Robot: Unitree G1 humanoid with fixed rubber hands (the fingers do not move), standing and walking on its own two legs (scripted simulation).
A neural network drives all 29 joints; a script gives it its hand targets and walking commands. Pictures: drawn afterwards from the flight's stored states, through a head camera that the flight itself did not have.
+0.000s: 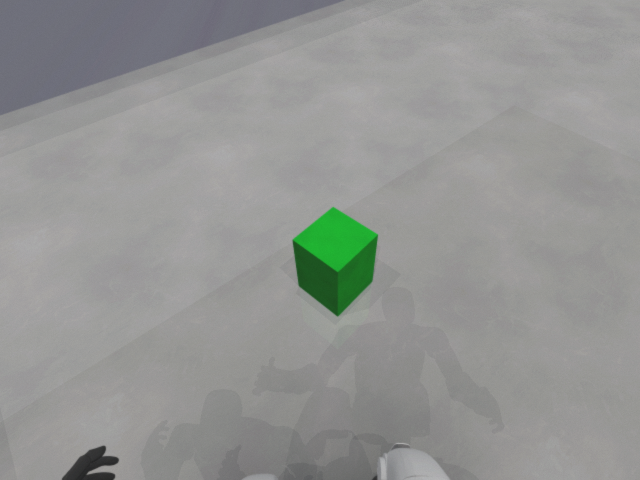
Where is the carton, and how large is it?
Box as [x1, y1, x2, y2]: [293, 207, 377, 316]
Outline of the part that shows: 332,207 293,239 293,246 299,286 337,316 363,290 372,279 377,234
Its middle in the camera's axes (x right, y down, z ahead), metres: +0.04 +0.09 +1.32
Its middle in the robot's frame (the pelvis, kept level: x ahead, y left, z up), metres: +0.86 -0.02 -0.59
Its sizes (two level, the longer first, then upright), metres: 0.195 0.191 0.266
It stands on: the floor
